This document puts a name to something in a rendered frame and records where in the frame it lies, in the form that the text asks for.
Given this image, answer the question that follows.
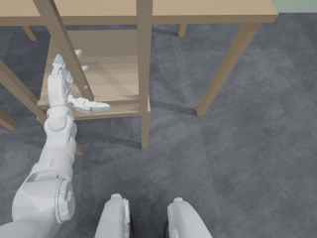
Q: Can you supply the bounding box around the left robot forearm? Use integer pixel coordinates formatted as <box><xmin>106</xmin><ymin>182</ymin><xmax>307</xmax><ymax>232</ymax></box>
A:
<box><xmin>12</xmin><ymin>106</ymin><xmax>77</xmax><ymax>221</ymax></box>

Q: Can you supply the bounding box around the left robot thigh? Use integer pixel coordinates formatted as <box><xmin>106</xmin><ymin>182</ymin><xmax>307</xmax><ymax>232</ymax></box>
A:
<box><xmin>94</xmin><ymin>197</ymin><xmax>130</xmax><ymax>238</ymax></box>

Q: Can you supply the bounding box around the robot left hand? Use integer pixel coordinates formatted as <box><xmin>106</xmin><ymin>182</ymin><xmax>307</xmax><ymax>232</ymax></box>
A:
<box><xmin>48</xmin><ymin>50</ymin><xmax>111</xmax><ymax>115</ymax></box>

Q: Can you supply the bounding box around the chair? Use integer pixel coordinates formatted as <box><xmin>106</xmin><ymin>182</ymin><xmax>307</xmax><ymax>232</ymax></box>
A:
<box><xmin>0</xmin><ymin>0</ymin><xmax>154</xmax><ymax>156</ymax></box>

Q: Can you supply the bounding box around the table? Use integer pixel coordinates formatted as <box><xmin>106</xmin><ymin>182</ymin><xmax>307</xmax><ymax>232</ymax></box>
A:
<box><xmin>0</xmin><ymin>0</ymin><xmax>278</xmax><ymax>131</ymax></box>

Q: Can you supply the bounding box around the robot left upper arm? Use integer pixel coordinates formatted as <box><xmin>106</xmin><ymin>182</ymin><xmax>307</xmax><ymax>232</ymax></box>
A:
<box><xmin>0</xmin><ymin>178</ymin><xmax>75</xmax><ymax>238</ymax></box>

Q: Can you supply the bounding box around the left robot shin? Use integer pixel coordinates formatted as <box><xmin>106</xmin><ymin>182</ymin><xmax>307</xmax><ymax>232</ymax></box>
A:
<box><xmin>104</xmin><ymin>193</ymin><xmax>130</xmax><ymax>238</ymax></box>

